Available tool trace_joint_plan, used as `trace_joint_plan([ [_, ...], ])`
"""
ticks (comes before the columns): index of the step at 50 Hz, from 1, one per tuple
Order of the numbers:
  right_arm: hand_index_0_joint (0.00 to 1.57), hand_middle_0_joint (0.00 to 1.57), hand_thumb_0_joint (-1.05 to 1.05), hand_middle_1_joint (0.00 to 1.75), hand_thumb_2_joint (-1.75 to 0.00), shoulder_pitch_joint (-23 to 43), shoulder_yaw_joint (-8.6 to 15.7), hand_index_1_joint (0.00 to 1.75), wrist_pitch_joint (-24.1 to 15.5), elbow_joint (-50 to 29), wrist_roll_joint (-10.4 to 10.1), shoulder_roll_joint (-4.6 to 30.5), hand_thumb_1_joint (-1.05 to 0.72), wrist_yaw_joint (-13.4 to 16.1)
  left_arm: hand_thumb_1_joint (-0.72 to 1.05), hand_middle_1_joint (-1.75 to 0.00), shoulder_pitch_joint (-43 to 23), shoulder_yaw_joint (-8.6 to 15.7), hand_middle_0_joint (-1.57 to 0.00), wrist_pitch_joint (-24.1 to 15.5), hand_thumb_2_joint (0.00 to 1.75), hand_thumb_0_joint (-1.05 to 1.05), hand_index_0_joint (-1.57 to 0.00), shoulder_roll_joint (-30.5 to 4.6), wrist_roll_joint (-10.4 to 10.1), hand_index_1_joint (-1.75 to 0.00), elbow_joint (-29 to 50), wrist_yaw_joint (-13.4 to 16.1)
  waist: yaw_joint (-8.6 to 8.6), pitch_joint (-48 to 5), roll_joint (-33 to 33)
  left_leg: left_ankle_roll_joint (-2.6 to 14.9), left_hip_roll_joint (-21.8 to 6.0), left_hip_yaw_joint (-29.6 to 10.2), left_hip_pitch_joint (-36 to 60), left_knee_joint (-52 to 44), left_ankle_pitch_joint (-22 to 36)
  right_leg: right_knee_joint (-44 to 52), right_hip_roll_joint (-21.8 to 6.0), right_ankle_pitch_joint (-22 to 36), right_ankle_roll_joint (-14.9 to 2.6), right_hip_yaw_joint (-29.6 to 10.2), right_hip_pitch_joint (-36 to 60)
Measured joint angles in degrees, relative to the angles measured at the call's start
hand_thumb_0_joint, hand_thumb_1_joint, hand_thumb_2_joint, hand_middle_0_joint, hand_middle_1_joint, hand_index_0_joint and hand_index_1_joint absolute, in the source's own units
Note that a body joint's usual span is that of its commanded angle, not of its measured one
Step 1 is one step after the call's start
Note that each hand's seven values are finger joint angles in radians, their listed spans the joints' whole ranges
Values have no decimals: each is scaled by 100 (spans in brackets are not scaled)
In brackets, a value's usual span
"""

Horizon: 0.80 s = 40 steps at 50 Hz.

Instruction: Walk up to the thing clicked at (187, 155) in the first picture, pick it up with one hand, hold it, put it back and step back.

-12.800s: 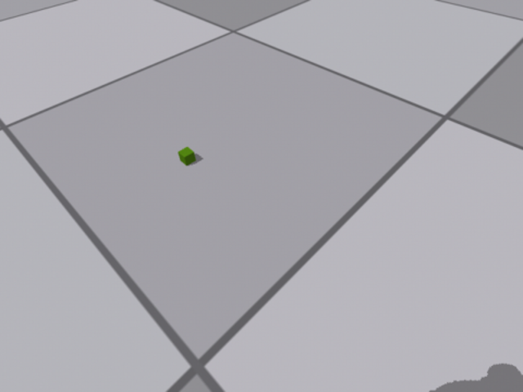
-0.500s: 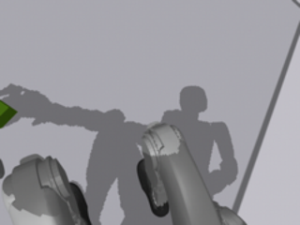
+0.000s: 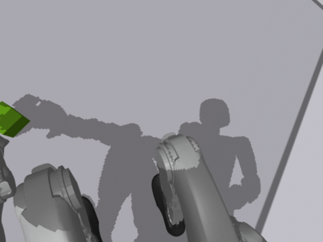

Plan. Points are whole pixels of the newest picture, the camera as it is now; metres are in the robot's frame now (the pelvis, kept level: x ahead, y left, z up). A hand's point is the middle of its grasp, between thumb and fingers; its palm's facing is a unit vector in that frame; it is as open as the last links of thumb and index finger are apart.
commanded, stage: rise first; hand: left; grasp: from above
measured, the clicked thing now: (7, 120) +0.46 +0.33 -0.28
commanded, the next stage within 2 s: none
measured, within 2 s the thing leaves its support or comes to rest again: neither
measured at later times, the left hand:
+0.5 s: hand out of the picture +0.43 +0.34 -0.18, palm faces -0.24 -0.35 -0.91, open 13.8 cm
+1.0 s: hand out of the picture +0.42 +0.34 -0.18, palm faces -0.26 -0.34 -0.90, open 13.8 cm
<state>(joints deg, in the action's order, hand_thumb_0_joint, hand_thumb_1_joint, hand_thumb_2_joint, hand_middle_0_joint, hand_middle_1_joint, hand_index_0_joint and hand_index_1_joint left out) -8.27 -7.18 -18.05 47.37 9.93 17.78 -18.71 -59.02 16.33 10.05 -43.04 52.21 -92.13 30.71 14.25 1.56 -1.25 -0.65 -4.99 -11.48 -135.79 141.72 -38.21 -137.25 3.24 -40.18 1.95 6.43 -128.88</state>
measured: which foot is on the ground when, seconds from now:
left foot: down 0.00-1.00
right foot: down 0.00-1.00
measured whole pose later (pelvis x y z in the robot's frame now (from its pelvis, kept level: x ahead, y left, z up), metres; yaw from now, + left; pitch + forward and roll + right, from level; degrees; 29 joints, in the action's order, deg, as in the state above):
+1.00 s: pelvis +0.00 +0.00 +0.00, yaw +0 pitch +30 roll -9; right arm -8.9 -7.3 -20.0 49.3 11.2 18.4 -19.7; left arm -60.5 17.3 8.3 -43.9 53.2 -96.7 32.8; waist 15.3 2.2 -1.3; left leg -1.0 -4.9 -11.8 -135.4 141.8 -38.0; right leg -137.3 3.4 -39.8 1.8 6.6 -128.7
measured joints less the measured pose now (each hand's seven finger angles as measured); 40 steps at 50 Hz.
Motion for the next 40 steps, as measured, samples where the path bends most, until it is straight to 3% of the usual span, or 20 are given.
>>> trace_joint_plan([
  [13, 20, 20, 1, 29, -91, -27, -74, 30, -84, 59, 90, 77, -93, 14, -52, -108, -171, 116, -12, -129, 95, 0, -14, -157, 60, -107, -352, 116, 109, 131, -29, -24, -8, -45, 3, 35, 55, -29, 25, 87, -15, 31, -27],
  [25, 20, 20, 1, 29, -90, -124, -63, 30, -116, 113, 94, 9, -93, -43, -50, -107, -38, 216, -13, -141, 93, 0, -15, -134, 59, -105, -170, 161, 103, 113, -44, -20, -4, -47, 2, 46, 6, -22, 27, 40, -5, 31, -10],
  [40, 20, 20, 0, 29, -90, -17, 13, 30, -167, 150, 98, 17, -93, -91, -52, -107, -56, 61, -12, -139, 95, 0, -14, -44, 36, -106, -259, 131, 38, 50, 12, -16, 5, -24, 27, 25, 7, -17, 19, 29, -2, 13, 8],
])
